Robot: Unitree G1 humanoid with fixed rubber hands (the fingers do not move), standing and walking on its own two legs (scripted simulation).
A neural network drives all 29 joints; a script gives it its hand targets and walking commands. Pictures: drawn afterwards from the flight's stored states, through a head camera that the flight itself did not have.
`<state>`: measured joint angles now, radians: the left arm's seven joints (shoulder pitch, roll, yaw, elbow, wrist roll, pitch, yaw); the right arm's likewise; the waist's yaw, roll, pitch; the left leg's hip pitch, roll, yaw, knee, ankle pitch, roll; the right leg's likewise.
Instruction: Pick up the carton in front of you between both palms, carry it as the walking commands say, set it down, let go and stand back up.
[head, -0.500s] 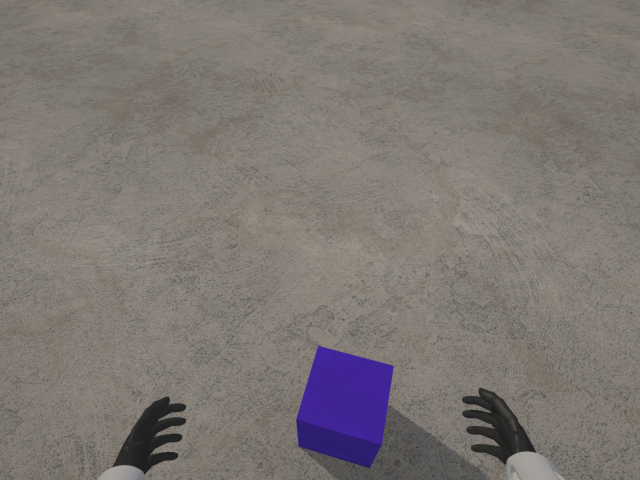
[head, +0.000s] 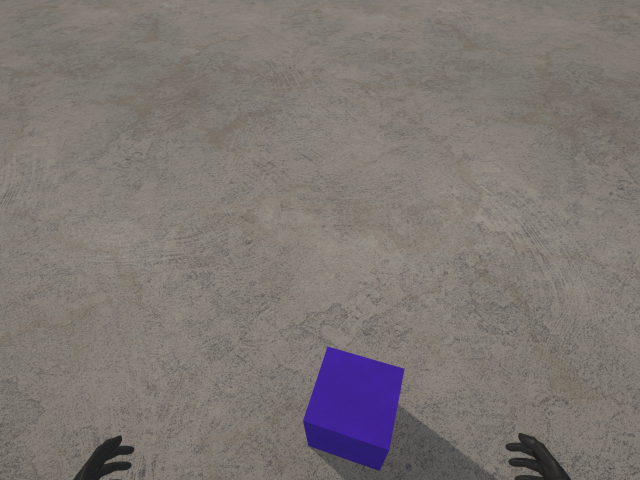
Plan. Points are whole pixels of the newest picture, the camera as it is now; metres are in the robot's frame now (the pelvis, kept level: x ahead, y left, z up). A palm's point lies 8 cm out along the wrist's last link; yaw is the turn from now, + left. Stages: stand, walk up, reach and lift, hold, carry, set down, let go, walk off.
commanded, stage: stand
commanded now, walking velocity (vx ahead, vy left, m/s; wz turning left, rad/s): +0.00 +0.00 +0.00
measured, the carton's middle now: (353, 409) +0.40 -0.07 -0.64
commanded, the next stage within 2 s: none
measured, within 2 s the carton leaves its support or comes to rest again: neither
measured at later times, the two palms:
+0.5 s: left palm out of the picture +0.10 +0.30 -0.08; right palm out of the picture +0.11 -0.29 -0.10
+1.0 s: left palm out of the picture +0.07 +0.31 -0.09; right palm out of the picture +0.07 -0.30 -0.10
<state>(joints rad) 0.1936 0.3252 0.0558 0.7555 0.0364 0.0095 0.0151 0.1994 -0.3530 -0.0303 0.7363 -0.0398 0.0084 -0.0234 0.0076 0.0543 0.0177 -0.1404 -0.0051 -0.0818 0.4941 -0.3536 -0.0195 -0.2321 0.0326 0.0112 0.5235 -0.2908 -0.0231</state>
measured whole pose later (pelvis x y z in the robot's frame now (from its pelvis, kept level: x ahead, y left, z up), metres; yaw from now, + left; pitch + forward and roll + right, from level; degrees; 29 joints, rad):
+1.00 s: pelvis -0.02 +0.00 +0.01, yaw +0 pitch -2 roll +0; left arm 0.12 0.36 0.03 1.01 0.02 0.00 0.01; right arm 0.16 -0.39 0.00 0.97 -0.02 -0.01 -0.02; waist 0.01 0.03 0.03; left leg -0.07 0.00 -0.08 0.36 -0.26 -0.02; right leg -0.16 0.02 0.01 0.39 -0.19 -0.02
